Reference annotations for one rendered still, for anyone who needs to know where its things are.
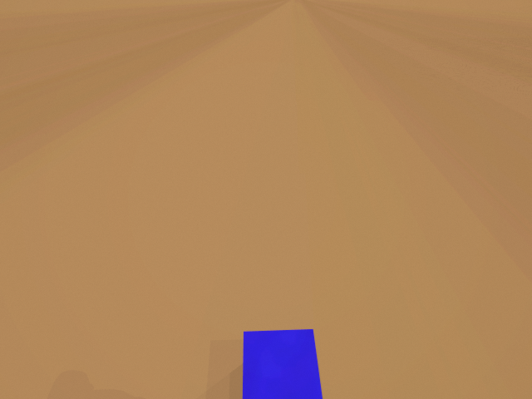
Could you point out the carton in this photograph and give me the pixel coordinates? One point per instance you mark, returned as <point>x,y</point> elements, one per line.
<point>280,364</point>

